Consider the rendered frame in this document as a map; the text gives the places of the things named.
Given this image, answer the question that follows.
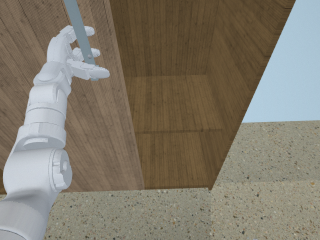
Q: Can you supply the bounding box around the handle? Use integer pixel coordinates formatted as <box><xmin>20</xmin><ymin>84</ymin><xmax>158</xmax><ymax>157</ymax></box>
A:
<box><xmin>63</xmin><ymin>0</ymin><xmax>99</xmax><ymax>81</ymax></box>

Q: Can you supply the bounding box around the robot left upper arm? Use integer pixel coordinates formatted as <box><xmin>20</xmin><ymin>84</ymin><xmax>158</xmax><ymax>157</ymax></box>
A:
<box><xmin>0</xmin><ymin>147</ymin><xmax>73</xmax><ymax>240</ymax></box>

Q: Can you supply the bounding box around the robot left forearm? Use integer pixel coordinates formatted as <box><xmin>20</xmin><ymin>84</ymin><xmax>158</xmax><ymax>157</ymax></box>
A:
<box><xmin>3</xmin><ymin>61</ymin><xmax>72</xmax><ymax>193</ymax></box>

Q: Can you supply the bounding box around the robot left hand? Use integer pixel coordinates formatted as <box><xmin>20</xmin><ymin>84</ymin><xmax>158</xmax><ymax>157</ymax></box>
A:
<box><xmin>47</xmin><ymin>25</ymin><xmax>110</xmax><ymax>80</ymax></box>

